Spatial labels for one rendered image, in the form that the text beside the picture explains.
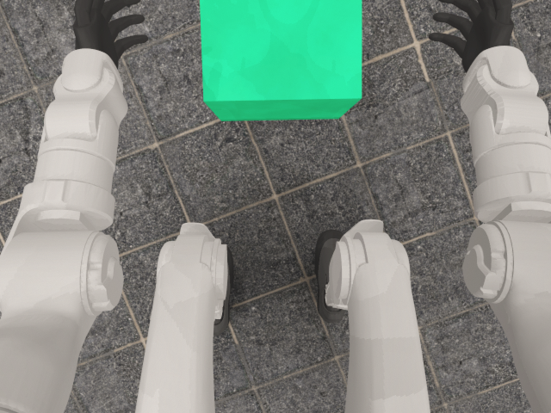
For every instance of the robot right foot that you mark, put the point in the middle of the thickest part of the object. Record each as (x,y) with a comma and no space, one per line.
(325,247)

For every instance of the carton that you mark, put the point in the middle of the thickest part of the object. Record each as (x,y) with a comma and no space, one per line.
(281,59)

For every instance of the robot left forearm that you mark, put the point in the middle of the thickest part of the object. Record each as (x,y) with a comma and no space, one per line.
(73,179)

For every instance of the robot right forearm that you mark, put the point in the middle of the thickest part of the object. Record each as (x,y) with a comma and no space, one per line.
(510,138)

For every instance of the left robot thigh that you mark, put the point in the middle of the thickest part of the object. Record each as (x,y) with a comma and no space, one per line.
(178,371)

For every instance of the robot left upper arm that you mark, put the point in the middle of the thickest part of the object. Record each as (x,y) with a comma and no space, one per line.
(53,285)

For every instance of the robot left hand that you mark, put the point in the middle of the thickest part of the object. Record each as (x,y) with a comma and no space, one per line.
(94,30)

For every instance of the robot right upper arm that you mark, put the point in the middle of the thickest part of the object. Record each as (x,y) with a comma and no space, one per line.
(508,264)

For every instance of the robot right hand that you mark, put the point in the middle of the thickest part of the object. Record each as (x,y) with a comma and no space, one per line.
(491,26)

